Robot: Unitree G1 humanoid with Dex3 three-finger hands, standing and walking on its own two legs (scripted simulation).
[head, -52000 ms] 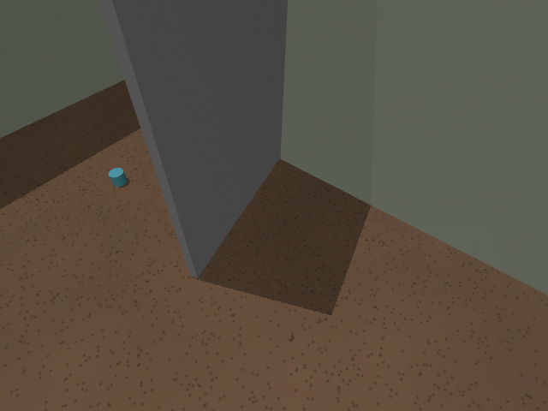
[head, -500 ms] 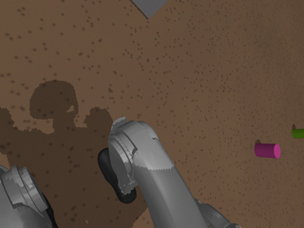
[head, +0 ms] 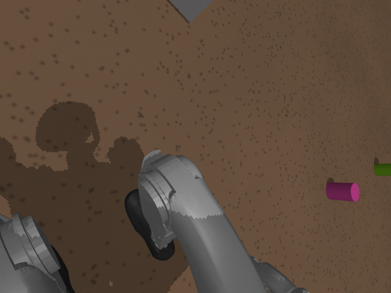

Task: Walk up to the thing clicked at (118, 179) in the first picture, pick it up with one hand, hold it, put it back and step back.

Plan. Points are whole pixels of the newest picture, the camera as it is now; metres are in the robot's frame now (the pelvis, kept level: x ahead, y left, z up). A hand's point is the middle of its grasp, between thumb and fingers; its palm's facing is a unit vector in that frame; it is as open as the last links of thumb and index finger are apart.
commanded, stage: settle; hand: left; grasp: from above
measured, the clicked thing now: out of the picture +0.48 +0.32 -0.29
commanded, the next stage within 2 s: lift in 0.88 s
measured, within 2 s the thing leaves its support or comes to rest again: leaves its support in 0.22 s
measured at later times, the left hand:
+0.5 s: hand out of the picture +0.48 +0.33 -0.21, palm faces -0.38 -0.13 -0.91, open 9.4 cm
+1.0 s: hand out of the picture +0.47 +0.33 -0.13, palm faces -0.41 -0.10 -0.91, open 9.4 cm
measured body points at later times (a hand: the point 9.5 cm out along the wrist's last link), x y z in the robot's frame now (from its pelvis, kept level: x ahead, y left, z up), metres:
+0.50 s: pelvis +0.00 +0.00 +0.01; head +0.27 +0.13 +0.35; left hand +0.49 +0.33 -0.15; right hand +0.06 -0.26 -0.05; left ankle +0.07 +0.13 -0.29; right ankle +0.12 -0.11 -0.29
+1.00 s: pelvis +0.00 -0.01 +0.02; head +0.24 +0.09 +0.39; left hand +0.49 +0.33 -0.08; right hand +0.08 -0.27 -0.08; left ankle +0.07 +0.13 -0.29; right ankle +0.12 -0.11 -0.29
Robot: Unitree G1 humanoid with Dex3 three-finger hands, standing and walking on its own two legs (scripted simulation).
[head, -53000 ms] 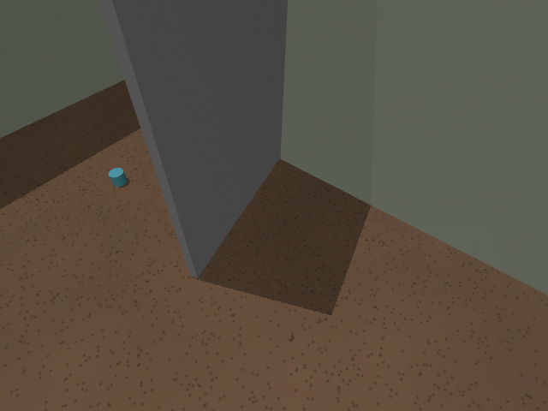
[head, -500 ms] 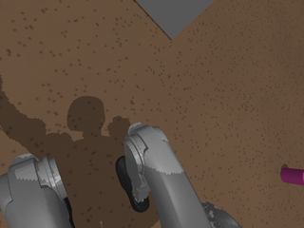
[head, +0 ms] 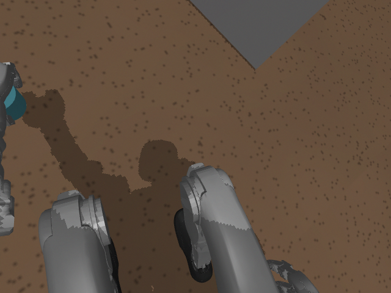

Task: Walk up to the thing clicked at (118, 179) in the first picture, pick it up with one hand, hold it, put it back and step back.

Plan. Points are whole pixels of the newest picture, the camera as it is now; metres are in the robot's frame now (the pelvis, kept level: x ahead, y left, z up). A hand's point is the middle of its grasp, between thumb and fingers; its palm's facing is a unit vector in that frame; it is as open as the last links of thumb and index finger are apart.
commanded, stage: lift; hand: left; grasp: from above
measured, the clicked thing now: out of the picture +0.52 +0.29 -0.17
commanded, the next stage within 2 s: hold in 1.66 s
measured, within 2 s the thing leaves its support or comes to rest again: neither
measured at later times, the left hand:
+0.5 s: hand out of the picture +0.44 +0.31 -0.04, palm faces -0.44 -0.10 -0.89, open 9.4 cm
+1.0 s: hand out of the picture +0.36 +0.29 +0.17, palm faces -0.41 -0.13 -0.90, open 9.3 cm
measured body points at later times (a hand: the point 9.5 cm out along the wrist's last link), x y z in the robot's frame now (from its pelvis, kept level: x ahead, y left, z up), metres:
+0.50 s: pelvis +0.00 +0.00 +0.07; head +0.21 +0.06 +0.47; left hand +0.46 +0.31 +0.01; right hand +0.08 -0.27 -0.04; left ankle +0.08 +0.13 -0.30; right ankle +0.10 -0.11 -0.30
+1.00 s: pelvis +0.01 +0.01 +0.25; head +0.13 +0.03 +0.68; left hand +0.37 +0.29 +0.22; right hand +0.15 -0.24 +0.12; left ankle +0.08 +0.13 -0.30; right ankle +0.10 -0.11 -0.30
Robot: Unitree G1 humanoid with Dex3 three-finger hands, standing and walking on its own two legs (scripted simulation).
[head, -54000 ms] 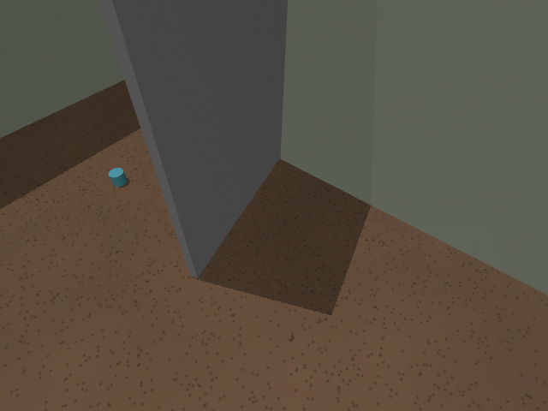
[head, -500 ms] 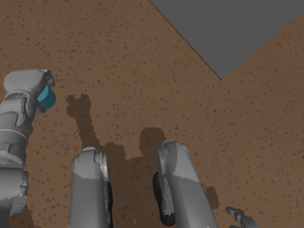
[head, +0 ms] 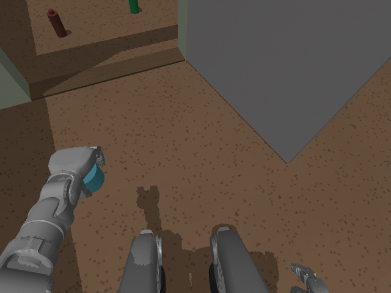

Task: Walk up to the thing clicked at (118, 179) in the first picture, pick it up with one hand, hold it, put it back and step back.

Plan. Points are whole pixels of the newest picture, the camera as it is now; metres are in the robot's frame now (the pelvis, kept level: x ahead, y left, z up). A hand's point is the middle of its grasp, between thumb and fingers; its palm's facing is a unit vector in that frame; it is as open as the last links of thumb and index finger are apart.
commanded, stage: lift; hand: left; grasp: from above
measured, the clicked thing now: (85, 175) +0.40 +0.24 -0.10
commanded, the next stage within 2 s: hold in 0.66 s
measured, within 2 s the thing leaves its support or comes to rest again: neither
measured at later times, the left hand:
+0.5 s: hand (64, 157) +0.38 +0.23 +0.04, palm faces -0.43 -0.08 -0.90, open 9.3 cm
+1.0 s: hand (47, 137) +0.39 +0.23 +0.10, palm faces -0.43 -0.06 -0.90, open 9.3 cm
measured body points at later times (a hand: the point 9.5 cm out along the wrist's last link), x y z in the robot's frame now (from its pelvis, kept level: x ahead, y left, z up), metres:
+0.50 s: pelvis +0.05 +0.00 +0.12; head +0.11 +0.00 +0.57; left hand +0.40 +0.23 +0.10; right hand +0.13 -0.27 +0.00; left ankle +0.08 +0.11 -0.55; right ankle +0.08 -0.13 -0.55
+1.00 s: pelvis +0.07 +0.00 +0.16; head +0.11 +0.00 +0.61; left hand +0.40 +0.23 +0.15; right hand +0.18 -0.26 +0.04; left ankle +0.08 +0.11 -0.55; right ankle +0.08 -0.13 -0.55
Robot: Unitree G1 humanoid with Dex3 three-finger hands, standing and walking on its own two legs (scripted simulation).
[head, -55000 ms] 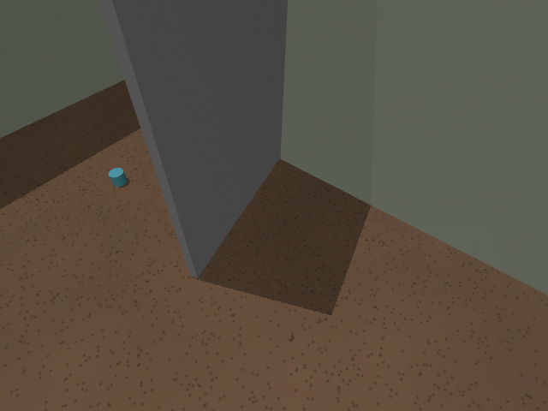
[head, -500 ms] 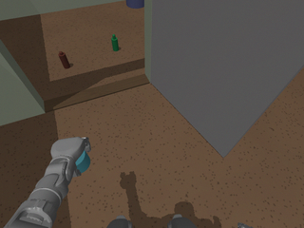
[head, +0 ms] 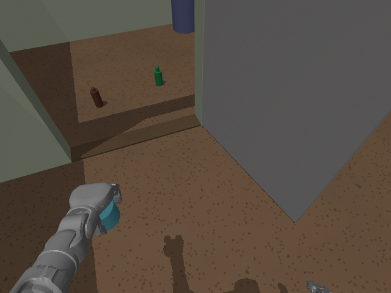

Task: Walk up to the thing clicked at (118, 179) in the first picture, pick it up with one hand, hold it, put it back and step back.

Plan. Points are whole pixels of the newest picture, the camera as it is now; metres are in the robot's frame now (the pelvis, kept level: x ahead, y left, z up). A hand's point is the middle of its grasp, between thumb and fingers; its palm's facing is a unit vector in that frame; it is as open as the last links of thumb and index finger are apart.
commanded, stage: hold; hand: left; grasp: from above
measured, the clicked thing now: (102, 212) +0.33 +0.23 -0.09
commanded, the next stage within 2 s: crouch in 1.66 s
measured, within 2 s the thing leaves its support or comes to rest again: neither
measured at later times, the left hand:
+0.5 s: hand (94, 216) +0.30 +0.22 -0.03, palm faces -0.44 -0.05 -0.89, open 9.3 cm
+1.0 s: hand (95, 219) +0.29 +0.21 -0.01, palm faces -0.43 -0.06 -0.90, open 9.3 cm
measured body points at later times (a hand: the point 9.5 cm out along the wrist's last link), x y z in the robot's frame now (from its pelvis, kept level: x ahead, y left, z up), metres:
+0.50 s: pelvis +0.00 +0.00 +0.01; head +0.01 -0.02 +0.46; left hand +0.32 +0.22 +0.02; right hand +0.12 -0.26 -0.11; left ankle +0.01 +0.11 -0.71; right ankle +0.00 -0.13 -0.71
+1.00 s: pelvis -0.01 -0.01 +0.02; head +0.00 -0.03 +0.47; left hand +0.30 +0.21 +0.04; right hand +0.14 -0.26 -0.09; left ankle +0.01 +0.11 -0.71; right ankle +0.00 -0.13 -0.71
